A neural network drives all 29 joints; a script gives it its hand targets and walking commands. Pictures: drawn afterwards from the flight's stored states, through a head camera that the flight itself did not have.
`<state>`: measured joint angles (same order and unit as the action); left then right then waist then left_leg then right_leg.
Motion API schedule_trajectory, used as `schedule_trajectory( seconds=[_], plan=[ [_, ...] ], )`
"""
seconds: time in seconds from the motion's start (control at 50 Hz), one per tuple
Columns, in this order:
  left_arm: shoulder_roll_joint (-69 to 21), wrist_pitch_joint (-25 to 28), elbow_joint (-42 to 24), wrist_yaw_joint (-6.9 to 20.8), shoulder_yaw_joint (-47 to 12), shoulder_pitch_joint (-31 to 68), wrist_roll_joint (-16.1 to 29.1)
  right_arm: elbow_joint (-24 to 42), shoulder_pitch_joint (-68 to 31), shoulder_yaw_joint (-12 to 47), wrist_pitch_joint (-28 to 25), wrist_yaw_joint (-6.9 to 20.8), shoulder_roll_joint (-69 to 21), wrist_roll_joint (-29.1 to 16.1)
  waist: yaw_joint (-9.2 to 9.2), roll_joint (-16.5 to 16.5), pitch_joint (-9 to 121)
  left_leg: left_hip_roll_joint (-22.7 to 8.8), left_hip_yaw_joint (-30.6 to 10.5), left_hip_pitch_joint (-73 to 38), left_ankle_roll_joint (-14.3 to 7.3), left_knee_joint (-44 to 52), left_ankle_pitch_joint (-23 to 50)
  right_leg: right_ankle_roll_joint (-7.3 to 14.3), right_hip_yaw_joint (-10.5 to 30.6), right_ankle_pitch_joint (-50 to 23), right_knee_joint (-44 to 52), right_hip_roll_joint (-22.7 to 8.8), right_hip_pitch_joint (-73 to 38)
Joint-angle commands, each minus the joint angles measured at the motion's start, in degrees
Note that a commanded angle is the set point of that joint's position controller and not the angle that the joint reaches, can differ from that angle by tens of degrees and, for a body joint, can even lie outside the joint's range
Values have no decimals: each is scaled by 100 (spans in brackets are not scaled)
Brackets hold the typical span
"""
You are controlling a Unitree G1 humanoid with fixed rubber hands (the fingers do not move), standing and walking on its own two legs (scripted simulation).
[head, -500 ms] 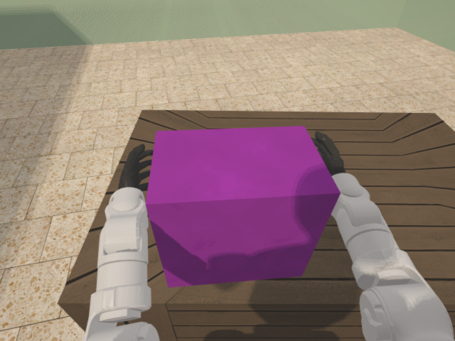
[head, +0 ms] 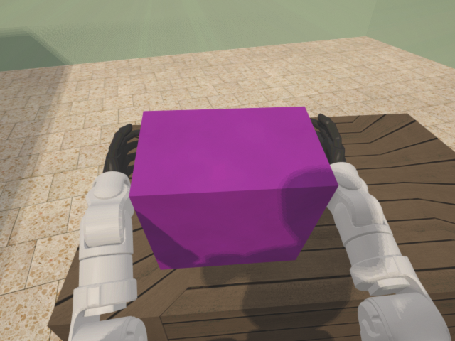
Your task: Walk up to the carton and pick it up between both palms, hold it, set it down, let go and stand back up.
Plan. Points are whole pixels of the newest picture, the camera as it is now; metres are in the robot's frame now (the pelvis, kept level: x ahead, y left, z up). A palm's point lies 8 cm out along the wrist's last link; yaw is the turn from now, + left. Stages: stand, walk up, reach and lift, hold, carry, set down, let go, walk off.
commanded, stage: reach and lift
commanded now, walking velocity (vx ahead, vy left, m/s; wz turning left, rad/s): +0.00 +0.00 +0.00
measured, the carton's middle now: (227, 193) +0.35 +0.00 +0.13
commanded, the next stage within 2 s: hold in 1.58 s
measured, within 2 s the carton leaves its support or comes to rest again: neither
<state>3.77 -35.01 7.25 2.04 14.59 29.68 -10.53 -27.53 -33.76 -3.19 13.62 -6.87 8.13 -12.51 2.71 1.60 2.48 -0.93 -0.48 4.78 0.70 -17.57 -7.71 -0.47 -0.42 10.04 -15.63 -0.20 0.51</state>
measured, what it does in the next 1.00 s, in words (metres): stands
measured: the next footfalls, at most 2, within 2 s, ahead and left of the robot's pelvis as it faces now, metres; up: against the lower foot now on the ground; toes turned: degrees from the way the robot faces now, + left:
none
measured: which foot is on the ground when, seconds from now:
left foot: down 0.00-1.00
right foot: down 0.00-1.00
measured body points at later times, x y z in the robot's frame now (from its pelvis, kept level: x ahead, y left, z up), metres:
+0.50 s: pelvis +0.00 +0.00 +0.00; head -0.08 +0.03 +0.44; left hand +0.37 +0.18 +0.21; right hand +0.38 -0.18 +0.23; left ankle +0.03 +0.12 -0.75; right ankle -0.01 -0.12 -0.75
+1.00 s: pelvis -0.01 -0.01 +0.00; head -0.07 +0.02 +0.44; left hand +0.36 +0.18 +0.24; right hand +0.37 -0.18 +0.26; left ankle +0.03 +0.12 -0.75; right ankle -0.01 -0.12 -0.75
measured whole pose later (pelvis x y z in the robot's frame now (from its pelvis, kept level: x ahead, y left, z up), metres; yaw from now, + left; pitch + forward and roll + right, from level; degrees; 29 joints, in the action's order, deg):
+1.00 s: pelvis -0.01 -0.01 +0.00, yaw +0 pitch -5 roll -1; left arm 5.2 -45.4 4.9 5.3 18.0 37.8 -13.5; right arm -29.4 -44.7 -3.9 22.5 -8.6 9.5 -15.3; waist 4.3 3.7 4.3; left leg -2.2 -0.6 5.2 1.6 -17.2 -6.9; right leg 0.5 -0.8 8.7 -14.4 1.0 0.6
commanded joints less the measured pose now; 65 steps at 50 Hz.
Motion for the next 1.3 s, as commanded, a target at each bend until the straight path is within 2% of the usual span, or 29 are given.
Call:
schedule_trajectory(
  seconds=[0.0,0.02,0.08,0.14,0.22,0.28,0.36,0.42,0.48,0.5,0.56,0.62,0.64,0.68,0.72,0.8,0.84,0.88,0.94,0.96,1.0,1.02,1.04,1.1,1.16,1.2,1.22,1.26,1.28],
  plan=[
    [-2441,-201,396,940,-1515,2740,-120,109,-3454,1520,350,1006,-2243,-101,-115,53,777,154,276,-1129,-109,336,812,-96,-288,-209,406,273,472],
    [-2236,-433,839,1064,-1159,2553,-450,-151,-3330,1331,429,1092,-2017,-105,-183,-101,294,137,325,-889,-182,593,472,-9,-282,261,475,213,505],
    [-2490,-672,231,1244,-1329,2973,-451,277,-3825,1210,447,1175,-2121,-148,-184,-76,712,68,384,-699,-128,686,374,63,-212,289,453,285,263],
    [-2860,-404,-242,1120,-1953,3804,167,907,-4804,1619,265,1091,-2662,-440,-139,-111,1452,211,403,-905,43,345,1062,15,-268,-410,438,353,226],
    [-3299,103,-1983,544,-3288,4800,1237,1946,-5151,2123,15,1122,-3142,-674,96,-421,3540,122,120,-1839,322,-220,1970,30,-361,-1320,135,429,415],
    [-2740,-69,-925,555,-2765,4035,804,763,-4186,1751,360,1008,-2640,-360,333,-495,2311,181,120,-1644,277,-119,1407,-8,-311,-962,288,323,619],
    [-1989,-714,425,1102,-1166,3377,-246,-652,-3573,766,904,1124,-2043,67,124,-286,515,274,395,-802,-270,517,-76,-63,-97,469,525,87,680],
    [-2297,-920,650,1477,-1137,3800,-369,-257,-4521,846,906,1122,-2257,-114,84,-290,439,239,407,-471,-272,667,-111,-34,-146,485,513,163,454],
    [-2412,-695,-133,1264,-1441,4249,-65,281,-5062,1525,699,1094,-2764,-550,-212,-219,1389,266,428,-739,-112,355,1021,-91,-163,-679,360,254,103],
    [-2784,-517,-654,1183,-1869,4602,347,913,-5523,1790,512,1034,-3018,-763,-42,-326,2250,287,396,-1101,45,61,1872,-122,-224,-1570,192,308,-153],
    [-2885,-335,-981,915,-2375,4273,833,2099,-5645,2392,365,881,-3142,-1055,-95,-67,3090,325,212,-1546,127,-314,2526,-141,-233,-2511,68,378,-290],
    [-2591,-408,-582,846,-2028,3607,500,1302,-4744,2170,537,813,-2808,-841,-65,10,2257,261,214,-1567,69,-189,2187,-150,-272,-2064,146,357,-49],
    [-2299,-606,-67,954,-1453,3245,168,776,-4389,1946,790,784,-2498,-660,-48,281,1286,253,216,-1302,-26,24,1622,-166,-254,-1490,313,330,77],
    [-2171,-809,-43,1147,-1289,3202,-97,121,-3850,1553,1024,796,-2184,-438,129,111,975,177,279,-1294,-103,330,1066,-78,-233,-721,446,277,244],
    [-2059,-1006,37,1368,-1117,3680,-182,284,-4260,1323,1153,799,-2241,-396,143,315,790,165,332,-968,-226,483,504,-72,-132,-87,531,269,328],
    [-2349,-800,-515,1432,-1707,4684,245,799,-5028,1647,1023,814,-2774,-611,197,85,1490,259,433,-861,-66,291,893,-101,-154,-779,388,286,111],
    [-2612,-653,-1001,1219,-2214,4931,605,1274,-5387,1730,802,799,-2808,-828,330,-443,2251,235,294,-1164,160,44,1481,-23,-203,-1188,274,326,12],
    [-2746,-483,-1593,979,-2521,5069,761,1720,-5415,2047,656,790,-2956,-1044,215,-893,2988,291,226,-1568,317,-245,2211,-2,-285,-1754,144,363,-34],
    [-2447,-620,-436,918,-1892,4397,343,753,-4833,1878,882,789,-2718,-860,34,-625,1988,262,218,-1324,136,-96,1533,-50,-197,-1240,302,288,243],
    [-2205,-738,154,1000,-1513,4149,95,186,-4710,1587,983,817,-2474,-606,-8,-453,1289,258,229,-940,-2,143,710,-47,-204,-360,440,244,426],
    [-2174,-1062,365,1194,-1156,3491,-253,-126,-4205,1110,1171,838,-2118,-524,103,-388,1017,253,250,-839,-113,330,419,6,-112,-178,438,242,247],
    [-2145,-1137,502,1319,-954,3732,-323,-148,-4466,1097,1269,867,-2222,-464,-81,-325,702,281,323,-600,-231,481,-15,12,-45,199,519,205,379],
    [-2265,-1168,414,1436,-1084,4024,-245,-10,-4759,1082,1250,876,-2300,-418,38,-244,877,272,372,-497,-233,533,-106,9,-55,285,538,239,329],
    [-2286,-1044,97,1448,-1173,4605,-90,140,-5181,1332,1182,919,-2506,-640,39,-171,1378,185,374,-655,-130,448,416,-52,-74,-264,409,273,141],
    [-2606,-849,-731,1251,-1973,4700,659,1403,-5712,1921,951,816,-2720,-1013,143,-69,2575,226,269,-1223,64,-60,1914,-67,-135,-1897,173,382,-271],
    [-2627,-741,-407,1065,-1977,4970,671,1310,-6012,1933,908,804,-2861,-1042,23,-195,2337,251,209,-1085,41,-84,1514,-54,-192,-1258,324,421,42],
    [-2763,-751,-752,1044,-2214,4686,774,1491,-5647,1922,866,752,-2811,-1101,266,-161,2734,205,170,-1451,158,-192,1941,-61,-230,-1712,230,446,-109],
    [-2412,-781,-165,1043,-1742,4544,442,781,-5292,1719,1019,761,-2634,-914,78,-179,1678,224,177,-927,74,44,1090,-43,-161,-904,363,361,125],
    [-2341,-843,-104,1068,-1530,4340,345,755,-5259,1817,1086,766,-2623,-977,-35,1,1668,198,196,-1075,-43,81,1276,-74,-169,-1012,333,367,90]
  ],
)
